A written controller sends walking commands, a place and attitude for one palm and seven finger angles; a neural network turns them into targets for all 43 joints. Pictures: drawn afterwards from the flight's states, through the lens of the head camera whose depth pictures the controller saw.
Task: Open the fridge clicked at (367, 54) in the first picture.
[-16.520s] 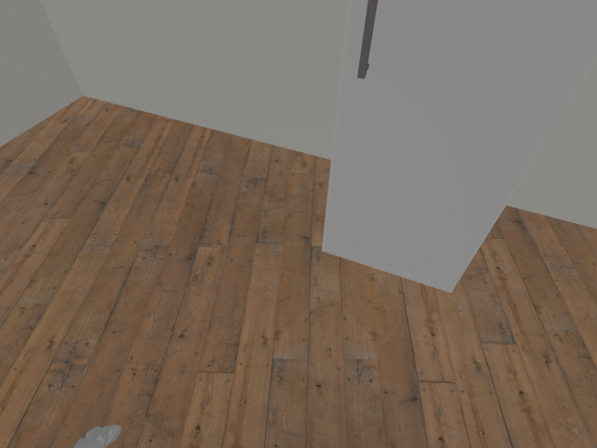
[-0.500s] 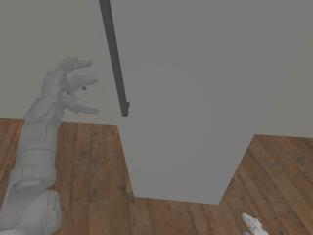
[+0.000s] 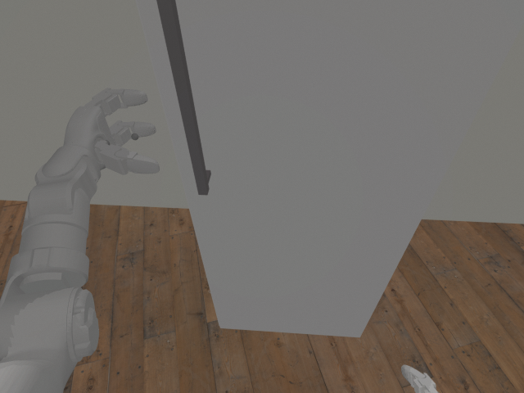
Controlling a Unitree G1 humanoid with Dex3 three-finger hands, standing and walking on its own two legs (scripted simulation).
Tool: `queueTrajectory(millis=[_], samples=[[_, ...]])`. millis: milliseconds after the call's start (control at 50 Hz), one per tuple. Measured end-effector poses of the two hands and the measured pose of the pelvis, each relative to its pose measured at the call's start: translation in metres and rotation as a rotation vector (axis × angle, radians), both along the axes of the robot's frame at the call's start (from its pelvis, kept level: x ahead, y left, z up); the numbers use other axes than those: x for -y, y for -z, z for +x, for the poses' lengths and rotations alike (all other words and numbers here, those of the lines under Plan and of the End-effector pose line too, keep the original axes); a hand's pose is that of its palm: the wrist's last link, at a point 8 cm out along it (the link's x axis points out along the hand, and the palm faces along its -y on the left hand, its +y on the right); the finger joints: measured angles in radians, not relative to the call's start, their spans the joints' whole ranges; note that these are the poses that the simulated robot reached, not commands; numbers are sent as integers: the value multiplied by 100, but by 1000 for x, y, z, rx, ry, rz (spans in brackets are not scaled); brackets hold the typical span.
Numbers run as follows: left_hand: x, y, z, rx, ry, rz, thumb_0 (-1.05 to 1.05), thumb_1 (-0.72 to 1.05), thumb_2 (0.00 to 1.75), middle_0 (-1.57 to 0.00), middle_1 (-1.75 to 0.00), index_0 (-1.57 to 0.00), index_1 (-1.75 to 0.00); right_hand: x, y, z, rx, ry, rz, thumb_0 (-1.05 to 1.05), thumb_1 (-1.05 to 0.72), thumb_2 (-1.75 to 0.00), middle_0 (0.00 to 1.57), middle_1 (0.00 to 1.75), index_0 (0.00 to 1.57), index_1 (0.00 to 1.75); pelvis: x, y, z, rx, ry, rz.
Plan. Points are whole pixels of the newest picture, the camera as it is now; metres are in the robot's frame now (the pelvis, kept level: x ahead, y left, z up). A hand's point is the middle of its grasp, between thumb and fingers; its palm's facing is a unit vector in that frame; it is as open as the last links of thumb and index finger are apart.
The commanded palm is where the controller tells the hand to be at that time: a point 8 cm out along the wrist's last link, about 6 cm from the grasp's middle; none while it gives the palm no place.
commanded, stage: move the hooked fingers beside the handle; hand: left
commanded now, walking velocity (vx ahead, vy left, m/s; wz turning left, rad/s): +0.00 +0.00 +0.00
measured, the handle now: (186, 82) +0.48 +0.13 +0.27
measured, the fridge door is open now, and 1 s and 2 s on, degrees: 0 0 0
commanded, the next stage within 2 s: feel for the door with the fingertips in 1.58 s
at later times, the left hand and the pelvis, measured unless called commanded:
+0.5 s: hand (145, 130) +0.41 +0.18 +0.23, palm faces -0.04 -1.00 +0.00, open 14.0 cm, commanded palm +0.39 +0.24 +0.22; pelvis +0.00 +0.00 +0.00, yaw +0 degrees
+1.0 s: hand (143, 143) +0.41 +0.19 +0.21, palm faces +0.01 -1.00 +0.00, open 14.0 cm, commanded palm +0.38 +0.24 +0.21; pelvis +0.00 -0.01 +0.00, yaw +0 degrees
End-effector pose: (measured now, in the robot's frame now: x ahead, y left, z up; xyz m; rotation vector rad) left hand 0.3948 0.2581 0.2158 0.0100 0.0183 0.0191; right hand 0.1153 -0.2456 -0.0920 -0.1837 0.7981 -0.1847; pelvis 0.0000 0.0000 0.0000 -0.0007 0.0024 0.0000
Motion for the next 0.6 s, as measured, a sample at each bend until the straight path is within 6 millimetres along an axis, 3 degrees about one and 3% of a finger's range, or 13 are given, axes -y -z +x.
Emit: queueTrajectory(millis=[80,200,380,540,600], samples=[[0,8,-8,9,12,29,-1,-50,30,-29,-120,-30,-120,2,3,-4,-18,3,-4,2,-90,-90,21,30,21,30,-3,0,1,-2,0,0],[11,-8,-15,124,61,-23,-1,-50,30,-30,-120,-30,-120,0,-2,5,-2,-21,-19,2,-90,-90,21,30,20,30,-2,0,3,14,-7,0],[5,11,-1,-32,0,17,-1,-50,30,-30,-120,-30,-120,-4,-6,20,39,-26,-4,1,-90,-90,21,30,21,30,-2,0,-1,-9,-9,-2],[22,-18,-1,127,61,-18,-1,-50,30,-30,-120,-30,-120,-6,-4,20,28,-38,1,2,-90,-90,21,30,21,30,0,0,5,3,-7,1],[20,-12,3,54,44,-22,-1,-50,30,-30,-121,-30,-120,-4,-2,19,20,-30,11,2,-90,-90,21,30,21,30,1,0,6,-1,-5,1]])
